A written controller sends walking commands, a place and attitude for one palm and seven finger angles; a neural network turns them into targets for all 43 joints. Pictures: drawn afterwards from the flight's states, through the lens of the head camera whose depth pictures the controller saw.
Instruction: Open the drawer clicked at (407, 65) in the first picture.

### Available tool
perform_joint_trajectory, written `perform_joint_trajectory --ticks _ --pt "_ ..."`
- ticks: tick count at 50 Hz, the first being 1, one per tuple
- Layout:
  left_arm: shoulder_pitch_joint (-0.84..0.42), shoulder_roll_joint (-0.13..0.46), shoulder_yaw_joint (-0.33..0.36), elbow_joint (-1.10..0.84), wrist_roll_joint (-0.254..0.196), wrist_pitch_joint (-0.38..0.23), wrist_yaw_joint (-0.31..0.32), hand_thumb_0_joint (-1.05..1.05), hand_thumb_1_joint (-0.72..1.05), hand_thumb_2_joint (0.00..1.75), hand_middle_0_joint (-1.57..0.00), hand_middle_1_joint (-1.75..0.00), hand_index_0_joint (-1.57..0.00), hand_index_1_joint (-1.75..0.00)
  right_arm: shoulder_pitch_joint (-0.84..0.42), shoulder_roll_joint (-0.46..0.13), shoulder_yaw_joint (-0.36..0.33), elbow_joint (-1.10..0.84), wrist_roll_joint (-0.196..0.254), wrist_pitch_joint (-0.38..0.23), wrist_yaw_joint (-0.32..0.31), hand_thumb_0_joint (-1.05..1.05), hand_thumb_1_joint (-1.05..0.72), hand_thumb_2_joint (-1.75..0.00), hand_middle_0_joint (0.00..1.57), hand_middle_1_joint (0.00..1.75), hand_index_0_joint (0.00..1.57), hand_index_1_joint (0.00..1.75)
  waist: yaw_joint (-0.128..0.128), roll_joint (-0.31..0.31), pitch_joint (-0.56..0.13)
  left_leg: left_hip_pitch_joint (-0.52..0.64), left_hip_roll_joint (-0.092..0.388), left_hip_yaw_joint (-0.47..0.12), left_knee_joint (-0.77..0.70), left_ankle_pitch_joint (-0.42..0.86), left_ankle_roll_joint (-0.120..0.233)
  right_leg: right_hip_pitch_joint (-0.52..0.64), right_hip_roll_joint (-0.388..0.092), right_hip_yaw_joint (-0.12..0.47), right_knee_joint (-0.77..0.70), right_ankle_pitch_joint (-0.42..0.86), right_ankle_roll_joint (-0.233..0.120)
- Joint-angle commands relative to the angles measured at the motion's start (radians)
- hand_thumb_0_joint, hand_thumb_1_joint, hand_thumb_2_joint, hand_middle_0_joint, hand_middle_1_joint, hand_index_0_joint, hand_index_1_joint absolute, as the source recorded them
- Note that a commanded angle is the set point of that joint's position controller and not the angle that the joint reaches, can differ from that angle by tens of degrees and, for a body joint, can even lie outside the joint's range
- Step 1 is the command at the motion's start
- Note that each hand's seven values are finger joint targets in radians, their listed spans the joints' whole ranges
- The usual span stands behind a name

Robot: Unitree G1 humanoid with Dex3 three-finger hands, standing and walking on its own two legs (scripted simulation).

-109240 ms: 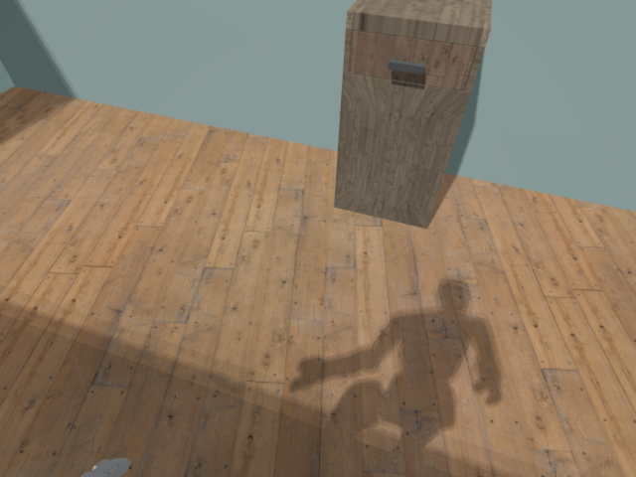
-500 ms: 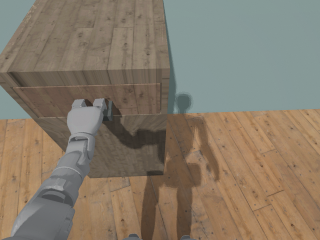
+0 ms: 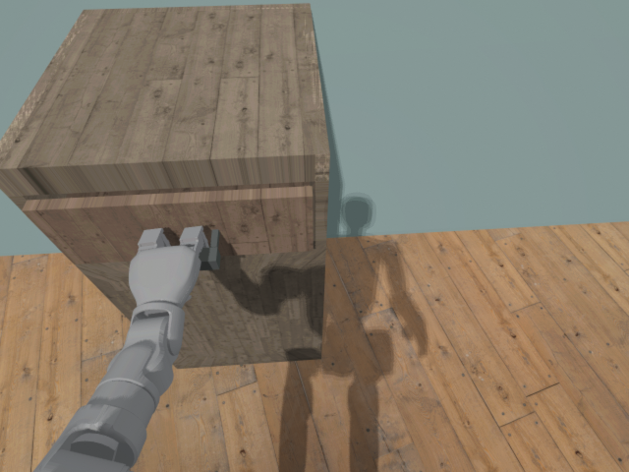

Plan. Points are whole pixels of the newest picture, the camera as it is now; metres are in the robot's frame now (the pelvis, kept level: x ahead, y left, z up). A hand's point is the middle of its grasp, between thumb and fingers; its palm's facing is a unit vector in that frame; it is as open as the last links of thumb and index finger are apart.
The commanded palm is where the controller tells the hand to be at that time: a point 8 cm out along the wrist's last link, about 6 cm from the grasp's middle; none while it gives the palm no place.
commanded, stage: pull the drawer open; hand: left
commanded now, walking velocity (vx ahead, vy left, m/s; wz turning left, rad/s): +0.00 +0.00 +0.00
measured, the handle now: (180, 248) +0.43 +0.21 -0.01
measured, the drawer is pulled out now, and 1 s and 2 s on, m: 0.02 0.16 0.27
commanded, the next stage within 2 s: none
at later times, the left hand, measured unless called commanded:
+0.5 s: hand (173, 341) +0.30 +0.20 -0.03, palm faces +0.00 -0.09 -1.00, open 5.8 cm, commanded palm +0.26 +0.20 +0.03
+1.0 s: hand (166, 384) +0.24 +0.19 -0.03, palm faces -0.01 -0.08 -1.00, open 5.8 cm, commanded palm +0.20 +0.19 +0.03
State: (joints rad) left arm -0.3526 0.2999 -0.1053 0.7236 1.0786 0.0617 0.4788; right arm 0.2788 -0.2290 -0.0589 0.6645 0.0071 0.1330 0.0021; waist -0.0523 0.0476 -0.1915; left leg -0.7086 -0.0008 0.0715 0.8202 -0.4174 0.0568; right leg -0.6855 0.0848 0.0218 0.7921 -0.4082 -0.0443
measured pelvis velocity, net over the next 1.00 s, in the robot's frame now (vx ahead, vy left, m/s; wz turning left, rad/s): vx -0.02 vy -0.02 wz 0.02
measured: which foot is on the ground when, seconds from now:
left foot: down 0.00-1.00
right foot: down 0.00-1.00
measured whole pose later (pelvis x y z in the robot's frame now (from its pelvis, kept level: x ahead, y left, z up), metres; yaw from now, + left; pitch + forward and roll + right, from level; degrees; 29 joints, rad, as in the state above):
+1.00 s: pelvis -0.02 -0.02 +0.00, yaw +1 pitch +11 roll +1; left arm 0.09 0.29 -0.18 0.33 1.08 0.08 0.48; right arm 0.16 -0.23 -0.03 0.63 -0.01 0.11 -0.01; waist 0.02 0.04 -0.15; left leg -0.61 -0.01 0.06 0.81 -0.39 0.03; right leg -0.60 0.08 0.01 0.83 -0.41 -0.07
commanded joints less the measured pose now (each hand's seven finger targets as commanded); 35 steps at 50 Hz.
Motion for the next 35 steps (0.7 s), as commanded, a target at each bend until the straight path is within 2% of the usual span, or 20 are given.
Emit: perform_joint_trajectory --ticks 1,2,3,4,6,8,11,12,13,15,19,22,23,24,29,30,31,32,33,35 --pt "-0.1 0.148 0.067 -0.192 -0.004 0.028 0.03 0.0 0.9 0.9 -0.4 -1.35 -0.4 -1.35 -0.018 -0.137 -0.047 -0.121 0.002 -0.034 -0.009 0.0 -0.9 -0.9 0.2 0.3 0.2 0.3 0.049 -0.055 -0.294 0.241 -0.021 -0.05 -0.058 0.474 -0.015 0.202 -0.01 0.003 -0.074 0.502 -0.004" --pt "-0.119 0.131 0.043 -0.213 -0.003 0.036 0.031 0.0 0.9 0.9 -0.4 -1.35 -0.4 -1.35 -0.021 -0.139 -0.046 -0.12 -0.001 -0.034 -0.009 0.0 -0.9 -0.9 0.2 0.3 0.2 0.3 0.038 -0.055 -0.29 0.246 -0.021 -0.049 -0.056 0.479 -0.016 0.203 -0.012 0.003 -0.075 0.521 -0.003" --pt "-0.097 0.152 0.067 -0.246 -0.003 0.039 0.032 0.0 0.9 0.9 -0.4 -1.35 -0.4 -1.35 -0.027 -0.139 -0.048 -0.124 0.0 -0.034 -0.008 0.0 -0.9 -0.9 0.2 0.3 0.2 0.3 0.052 -0.038 -0.307 0.265 -0.017 -0.058 -0.059 0.521 -0.02 0.211 -0.013 0.002 -0.069 0.52 -0.007" --pt "-0.073 0.127 0.046 -0.268 0.0 0.046 0.033 0.0 0.9 0.9 -0.4 -1.35 -0.4 -1.35 -0.035 -0.135 -0.046 -0.131 -0.001 -0.033 -0.007 0.0 -0.9 -0.9 0.2 0.3 0.2 0.3 0.052 -0.024 -0.312 0.287 -0.015 -0.056 -0.058 0.541 -0.02 0.204 -0.013 0.0 -0.069 0.523 -0.005" --pt "-0.047 0.103 0.028 -0.273 -0.005 0.064 0.032 0.0 0.9 0.9 -0.4 -1.35 -0.4 -1.35 -0.051 -0.135 -0.044 -0.131 0.0 -0.032 -0.004 0.0 -0.9 -0.9 0.2 0.3 0.2 0.3 0.048 -0.047 -0.271 0.288 -0.013 -0.06 -0.061 0.524 -0.022 0.184 -0.011 -0.009 -0.076 0.493 -0.004" --pt "-0.022 0.122 0.046 -0.302 -0.008 0.07 0.029 0.0 0.9 0.9 -0.4 -1.35 -0.4 -1.35 -0.062 -0.136 -0.043 -0.136 0.0 -0.031 -0.005 0.0 -0.9 -0.9 0.2 0.3 0.2 0.3 0.055 -0.04 -0.269 0.296 -0.013 -0.064 -0.066 0.535 -0.023 0.199 -0.011 -0.006 -0.077 0.498 -0.008" --pt "0.046 0.098 0.025 -0.367 -0.01 0.075 0.027 0.0 0.9 0.9 -0.4 -1.35 -0.4 -1.35 -0.085 -0.128 -0.038 -0.153 -0.003 -0.033 -0.003 0.0 -0.9 -0.9 0.2 0.3 0.2 0.3 0.067 -0.037 -0.292 0.318 -0.012 -0.064 -0.062 0.566 -0.025 0.216 -0.015 -0.006 -0.07 0.53 -0.005" --pt "0.074 0.09 0.019 -0.359 -0.012 0.079 0.023 0.0 0.9 0.9 -0.4 -1.35 -0.4 -1.35 -0.094 -0.126 -0.036 -0.154 0.0 -0.032 -0.003 0.0 -0.9 -0.9 0.2 0.3 0.2 0.3 0.064 -0.041 -0.268 0.314 -0.014 -0.066 -0.064 0.553 -0.026 0.21 -0.013 -0.006 -0.073 0.519 -0.006" --pt "0.08 0.113 0.042 -0.378 -0.015 0.078 0.023 0.0 0.9 0.9 -0.4 -1.35 -0.4 -1.35 -0.101 -0.13 -0.035 -0.157 0.0 -0.031 -0.003 0.0 -0.9 -0.9 0.2 0.3 0.2 0.3 0.072 -0.042 -0.273 0.313 -0.014 -0.068 -0.068 0.558 -0.028 0.224 -0.014 -0.001 -0.073 0.522 -0.008" --pt "0.107 0.066 -0.005 -0.407 -0.006 0.079 0.021 0.0 0.9 0.9 -0.4 -1.35 -0.4 -1.35 -0.116 -0.121 -0.032 -0.166 -0.001 -0.033 0.0 0.0 -0.9 -0.9 0.2 0.3 0.2 0.3 0.067 -0.022 -0.248 0.33 -0.011 -0.072 -0.068 0.557 -0.028 0.194 -0.014 -0.01 -0.072 0.492 -0.007" --pt "0.124 0.081 0.006 -0.439 0.004 0.076 0.024 0.0 0.9 0.9 -0.4 -1.35 -0.4 -1.35 -0.136 -0.121 -0.024 -0.173 -0.006 -0.035 -0.001 0.0 -0.9 -0.9 0.2 0.3 0.2 0.3 0.069 -0.045 -0.231 0.325 -0.012 -0.074 -0.071 0.518 -0.029 0.189 -0.014 -0.008 -0.074 0.468 -0.008" --pt "0.137 0.088 0.011 -0.436 0.007 0.071 0.026 0.0 0.9 0.9 -0.4 -1.35 -0.4 -1.35 -0.153 -0.117 -0.021 -0.173 -0.007 -0.038 -0.006 0.0 -0.9 -0.9 0.2 0.3 0.2 0.3 0.069 -0.055 -0.206 0.291 -0.026 -0.066 -0.072 0.433 -0.027 0.198 -0.015 0.004 -0.079 0.455 -0.01" --pt "0.136 0.119 0.041 -0.445 0.007 0.067 0.028 0.0 0.9 0.9 -0.4 -1.35 -0.4 -1.35 -0.154 -0.121 -0.02 -0.171 -0.008 -0.037 -0.009 0.0 -0.9 -0.9 0.2 0.3 0.2 0.3 0.076 -0.059 -0.219 0.285 -0.027 -0.069 -0.076 0.425 -0.029 0.213 -0.015 0.01 -0.077 0.453 -0.014" --pt "0.139 0.096 0.014 -0.468 0.013 0.065 0.03 0.0 0.9 0.9 -0.4 -1.35 -0.4 -1.35 -0.164 -0.117 -0.017 -0.179 -0.01 -0.039 -0.008 0.0 -0.9 -0.9 0.2 0.3 0.2 0.3 0.077 -0.042 -0.216 0.292 -0.028 -0.066 -0.077 0.417 -0.028 0.205 -0.017 0.011 -0.077 0.45 -0.012" --pt "0.185 0.107 0.025 -0.495 0.016 0.059 0.035 0.0 0.9 0.9 -0.4 -1.35 -0.4 -1.35 -0.186 -0.111 -0.013 -0.184 -0.008 -0.044 -0.012 0.0 -0.9 -0.9 0.2 0.3 0.2 0.3 0.089 -0.032 -0.208 0.284 -0.032 -0.068 -0.083 0.369 -0.029 0.205 -0.017 0.017 -0.079 0.404 -0.016" --pt "0.173 0.076 -0.009 -0.492 0.011 0.06 0.033 0.0 0.9 0.9 -0.4 -1.35 -0.4 -1.35 -0.188 -0.11 -0.013 -0.181 -0.009 -0.044 -0.012 0.0 -0.9 -0.9 0.2 0.3 0.2 0.3 0.075 -0.042 -0.183 0.281 -0.032 -0.068 -0.083 0.349 -0.027 0.191 -0.017 0.014 -0.085 0.388 -0.014" --pt "0.185 0.098 0.017 -0.503 0.01 0.055 0.035 0.0 0.9 0.9 -0.4 -1.35 -0.4 -1.35 -0.19 -0.11 -0.014 -0.181 -0.009 -0.047 -0.012 0.0 -0.9 -0.9 0.2 0.3 0.2 0.3 0.085 -0.051 -0.194 0.274 -0.034 -0.064 -0.083 0.342 -0.025 0.202 -0.018 0.019 -0.087 0.386 -0.014" --pt "0.207 0.087 0.005 -0.511 0.007 0.055 0.033 0.0 0.9 0.9 -0.4 -1.35 -0.4 -1.35 -0.194 -0.11 -0.014 -0.186 -0.01 -0.049 -0.013 0.0 -0.9 -0.9 0.2 0.3 0.2 0.3 0.084 -0.048 -0.193 0.271 -0.036 -0.063 -0.084 0.335 -0.024 0.211 -0.02 0.021 -0.088 0.393 -0.013" --pt "0.217 0.115 0.036 -0.513 0.006 0.053 0.034 0.0 0.9 0.9 -0.4 -1.35 -0.4 -1.35 -0.197 -0.113 -0.014 -0.185 -0.01 -0.049 -0.015 0.0 -0.9 -0.9 0.2 0.3 0.2 0.3 0.089 -0.053 -0.198 0.274 -0.035 -0.068 -0.088 0.34 -0.026 0.218 -0.017 0.026 -0.089 0.396 -0.017" --pt "0.264 0.091 0.015 -0.515 -0.002 0.051 0.034 0.0 0.9 0.9 -0.4 -1.35 -0.4 -1.35 -0.204 -0.108 -0.012 -0.189 -0.009 -0.053 -0.015 0.0 -0.9 -0.9 0.2 0.3 0.2 0.3 0.089 -0.063 -0.178 0.262 -0.039 -0.063 -0.086 0.317 -0.024 0.218 -0.021 0.03 -0.092 0.395 -0.013"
